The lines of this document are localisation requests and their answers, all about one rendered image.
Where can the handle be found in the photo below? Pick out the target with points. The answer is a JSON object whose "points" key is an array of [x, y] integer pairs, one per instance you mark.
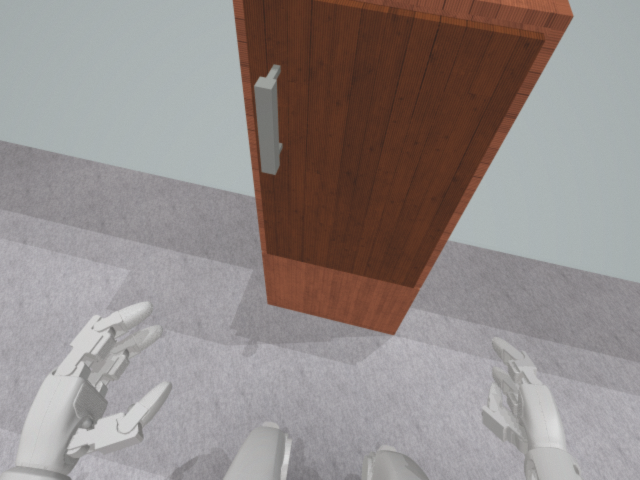
{"points": [[267, 120]]}

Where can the cupboard door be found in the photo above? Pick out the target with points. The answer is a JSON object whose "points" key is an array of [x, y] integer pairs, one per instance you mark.
{"points": [[385, 115]]}

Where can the left robot hand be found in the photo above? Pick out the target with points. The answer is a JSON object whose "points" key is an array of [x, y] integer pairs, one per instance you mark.
{"points": [[52, 437]]}

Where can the right robot thigh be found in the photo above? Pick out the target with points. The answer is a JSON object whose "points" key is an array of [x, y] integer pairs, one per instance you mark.
{"points": [[390, 465]]}

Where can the right robot shin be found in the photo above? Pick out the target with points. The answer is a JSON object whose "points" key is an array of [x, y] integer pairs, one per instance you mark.
{"points": [[386, 447]]}

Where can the right robot hand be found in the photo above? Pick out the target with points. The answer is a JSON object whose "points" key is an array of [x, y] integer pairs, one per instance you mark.
{"points": [[528, 398]]}

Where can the robot right forearm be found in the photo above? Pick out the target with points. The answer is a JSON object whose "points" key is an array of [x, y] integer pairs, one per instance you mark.
{"points": [[547, 463]]}

